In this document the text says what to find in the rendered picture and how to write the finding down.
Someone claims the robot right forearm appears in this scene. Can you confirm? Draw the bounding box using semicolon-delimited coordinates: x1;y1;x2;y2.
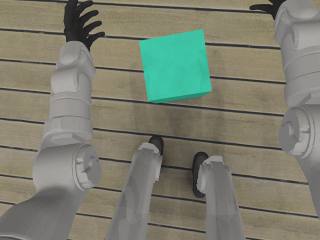
274;0;320;108

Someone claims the carton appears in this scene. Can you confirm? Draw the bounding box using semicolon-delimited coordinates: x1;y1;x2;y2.
139;29;212;104

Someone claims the robot left upper arm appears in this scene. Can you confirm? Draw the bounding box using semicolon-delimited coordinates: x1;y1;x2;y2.
0;142;102;240

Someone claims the right robot thigh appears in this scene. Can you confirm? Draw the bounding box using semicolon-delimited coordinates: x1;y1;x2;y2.
198;161;246;240

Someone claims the robot right upper arm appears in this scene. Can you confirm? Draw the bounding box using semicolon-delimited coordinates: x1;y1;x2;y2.
278;104;320;220

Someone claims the robot right hand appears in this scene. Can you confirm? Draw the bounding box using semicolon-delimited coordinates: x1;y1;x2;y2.
249;0;286;21

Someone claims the robot left forearm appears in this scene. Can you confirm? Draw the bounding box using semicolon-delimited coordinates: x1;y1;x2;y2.
32;41;96;185

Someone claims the robot left hand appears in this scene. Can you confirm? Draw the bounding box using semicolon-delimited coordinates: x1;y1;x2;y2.
63;0;105;52

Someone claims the right robot shin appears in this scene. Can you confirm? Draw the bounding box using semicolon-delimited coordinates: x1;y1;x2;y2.
196;155;232;193

